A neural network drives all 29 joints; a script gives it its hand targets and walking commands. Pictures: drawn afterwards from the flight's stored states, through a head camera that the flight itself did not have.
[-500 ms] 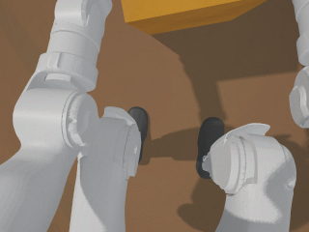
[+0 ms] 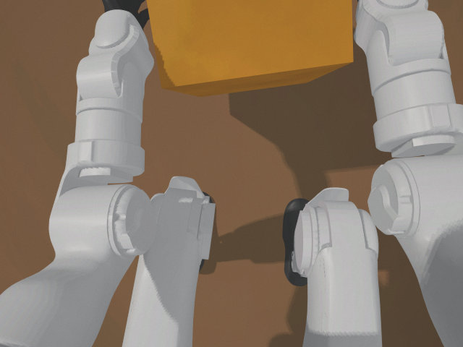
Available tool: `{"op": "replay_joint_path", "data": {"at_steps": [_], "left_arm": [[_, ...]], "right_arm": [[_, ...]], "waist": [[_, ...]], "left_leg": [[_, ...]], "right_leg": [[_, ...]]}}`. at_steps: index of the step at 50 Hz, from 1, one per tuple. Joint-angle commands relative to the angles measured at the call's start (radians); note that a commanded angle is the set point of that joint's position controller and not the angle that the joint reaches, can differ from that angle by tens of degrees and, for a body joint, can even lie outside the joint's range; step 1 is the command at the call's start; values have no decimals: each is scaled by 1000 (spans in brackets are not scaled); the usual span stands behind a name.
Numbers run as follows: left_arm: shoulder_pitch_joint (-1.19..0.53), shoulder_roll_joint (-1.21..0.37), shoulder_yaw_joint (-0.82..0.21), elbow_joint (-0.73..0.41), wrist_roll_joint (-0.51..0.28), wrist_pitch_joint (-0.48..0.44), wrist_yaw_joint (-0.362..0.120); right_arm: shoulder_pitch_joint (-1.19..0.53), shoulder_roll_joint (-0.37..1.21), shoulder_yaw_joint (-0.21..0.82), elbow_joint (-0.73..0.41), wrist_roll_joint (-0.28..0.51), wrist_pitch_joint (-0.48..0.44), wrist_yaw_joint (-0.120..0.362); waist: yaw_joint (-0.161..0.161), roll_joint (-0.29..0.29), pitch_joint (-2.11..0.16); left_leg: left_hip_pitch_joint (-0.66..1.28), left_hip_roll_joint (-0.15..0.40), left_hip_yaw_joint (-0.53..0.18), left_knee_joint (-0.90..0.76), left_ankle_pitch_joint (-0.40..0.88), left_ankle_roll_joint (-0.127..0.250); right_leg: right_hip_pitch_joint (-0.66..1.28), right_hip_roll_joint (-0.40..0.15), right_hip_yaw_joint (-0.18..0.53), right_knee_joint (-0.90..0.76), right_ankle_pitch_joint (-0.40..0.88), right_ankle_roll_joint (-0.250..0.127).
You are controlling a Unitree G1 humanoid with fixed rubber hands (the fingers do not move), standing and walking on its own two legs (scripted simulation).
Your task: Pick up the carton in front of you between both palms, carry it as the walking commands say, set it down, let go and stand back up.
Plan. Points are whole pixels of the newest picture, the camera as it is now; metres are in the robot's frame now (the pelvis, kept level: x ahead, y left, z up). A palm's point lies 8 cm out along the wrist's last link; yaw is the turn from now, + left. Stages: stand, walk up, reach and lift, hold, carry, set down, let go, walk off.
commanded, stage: reach and lift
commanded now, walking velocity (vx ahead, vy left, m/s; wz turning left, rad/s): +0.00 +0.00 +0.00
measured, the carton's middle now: (245, 13) +0.57 +0.01 -0.19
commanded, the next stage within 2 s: none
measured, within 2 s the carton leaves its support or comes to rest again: neither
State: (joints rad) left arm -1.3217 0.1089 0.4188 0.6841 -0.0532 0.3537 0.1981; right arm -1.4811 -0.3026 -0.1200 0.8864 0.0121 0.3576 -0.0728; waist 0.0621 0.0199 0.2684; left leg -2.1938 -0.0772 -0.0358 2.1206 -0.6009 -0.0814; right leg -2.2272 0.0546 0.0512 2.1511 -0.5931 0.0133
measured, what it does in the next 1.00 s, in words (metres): rises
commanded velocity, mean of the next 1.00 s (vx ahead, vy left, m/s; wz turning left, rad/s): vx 0.00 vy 0.00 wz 0.00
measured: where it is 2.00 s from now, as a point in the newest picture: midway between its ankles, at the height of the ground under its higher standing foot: (245, 250)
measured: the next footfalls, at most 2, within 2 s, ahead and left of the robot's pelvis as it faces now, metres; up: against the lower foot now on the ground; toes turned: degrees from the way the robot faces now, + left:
none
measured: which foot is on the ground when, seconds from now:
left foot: down 0.00-1.00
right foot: down 0.00-1.00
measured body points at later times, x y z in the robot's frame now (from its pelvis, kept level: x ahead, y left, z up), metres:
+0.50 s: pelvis -0.01 +0.01 +0.11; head +0.28 -0.02 +0.45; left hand +0.51 +0.16 +0.04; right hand +0.53 -0.14 +0.04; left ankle +0.11 +0.13 -0.36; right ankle +0.10 -0.12 -0.36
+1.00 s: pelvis +0.03 +0.00 +0.24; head +0.20 -0.01 +0.65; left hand +0.46 +0.15 +0.20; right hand +0.47 -0.15 +0.20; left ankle +0.11 +0.13 -0.36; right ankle +0.10 -0.12 -0.36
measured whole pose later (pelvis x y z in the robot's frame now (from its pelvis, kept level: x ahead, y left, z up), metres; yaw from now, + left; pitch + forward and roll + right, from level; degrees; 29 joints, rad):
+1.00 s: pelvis +0.03 +0.00 +0.24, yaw -3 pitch +32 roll +1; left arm -0.73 -0.11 0.49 0.57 0.24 0.41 0.03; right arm -0.77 0.08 -0.41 0.64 -0.26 0.40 -0.01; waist 0.03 -0.01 -0.20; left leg -1.42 -0.04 -0.05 1.31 -0.45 -0.04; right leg -1.43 0.05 0.06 1.32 -0.44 0.01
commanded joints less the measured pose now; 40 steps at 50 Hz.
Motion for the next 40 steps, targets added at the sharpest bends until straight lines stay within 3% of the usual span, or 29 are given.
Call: {"op": "replay_joint_path", "data": {"at_steps": [1, 5, 9, 15, 24, 32, 40], "left_arm": [[-820, -1011, -521, -185, -111, -2, -343], [-717, -1023, -349, -21, 40, 22, -355], [-668, -1017, -242, 39, 140, 34, -364], [-692, -1075, -291, -15, 138, 45, -382], [-602, -1173, -477, -125, 51, 92, -412], [-378, -1219, -501, -90, 56, 83, -432], [-223, -1241, -491, -50, 95, 52, -436]], "right_arm": [[-521, 1173, 292, -170, 83, -7, 269], [-415, 1189, 116, 33, -54, 12, 305], [-398, 1165, -11, 101, -142, 15, 326], [-418, 1194, -8, 45, -150, 22, 327], [-353, 1342, 182, -146, -59, 70, 315], [-175, 1429, 233, -176, -55, 66, 305], [-23, 1447, 204, -160, -98, 32, 284]], "waist": [[29, -137, -1665], [45, -122, -1280], [43, -108, -1194], [9, -78, -1346], [1, -80, -1647], [12, -117, -1504], [-8, -83, -1327]], "left_leg": [[603, -76, 171, -209, 517, 34], [532, -75, 156, -318, 274, 45], [547, -78, 139, -404, 183, 56], [653, -83, 142, -476, 198, 52], [830, -92, 147, -558, 344, 36], [884, -94, 117, -665, 388, 46], [990, -94, 91, -811, 343, 52]], "right_leg": [[895, 87, -87, -212, 572, -2], [594, 95, -110, -335, 245, -12], [535, 104, -120, -418, 138, -21], [657, 112, -122, -500, 168, -23], [966, 118, -111, -586, 341, 5], [1073, 121, -88, -698, 401, 20], [1158, 117, -61, -852, 359, 11]]}}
